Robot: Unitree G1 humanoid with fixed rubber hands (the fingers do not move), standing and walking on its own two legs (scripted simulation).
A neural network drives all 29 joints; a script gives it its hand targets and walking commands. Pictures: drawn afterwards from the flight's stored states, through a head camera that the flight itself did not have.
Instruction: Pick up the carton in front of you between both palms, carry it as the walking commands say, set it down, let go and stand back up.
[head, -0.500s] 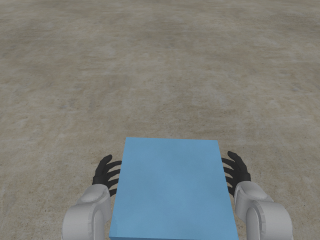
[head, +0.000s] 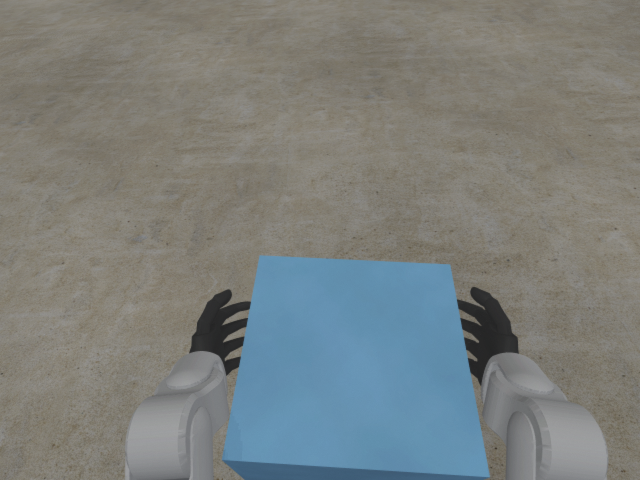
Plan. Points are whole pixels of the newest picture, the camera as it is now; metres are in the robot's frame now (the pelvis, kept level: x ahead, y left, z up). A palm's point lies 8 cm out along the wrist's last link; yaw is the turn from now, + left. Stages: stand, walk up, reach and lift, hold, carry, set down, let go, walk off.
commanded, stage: carry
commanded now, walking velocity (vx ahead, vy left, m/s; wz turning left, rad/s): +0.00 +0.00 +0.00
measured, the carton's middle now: (346, 388) +0.24 +0.00 +0.02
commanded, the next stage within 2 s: hold in 1.90 s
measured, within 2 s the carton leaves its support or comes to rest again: neither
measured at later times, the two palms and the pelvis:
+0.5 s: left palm (224, 296) +0.35 +0.16 +0.05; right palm (450, 290) +0.35 -0.13 +0.05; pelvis +0.10 +0.02 +0.00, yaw +0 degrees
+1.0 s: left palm (223, 296) +0.36 +0.17 +0.04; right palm (442, 289) +0.36 -0.13 +0.04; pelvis +0.08 +0.02 +0.00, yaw +0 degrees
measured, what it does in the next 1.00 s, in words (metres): steps on the spot: left foot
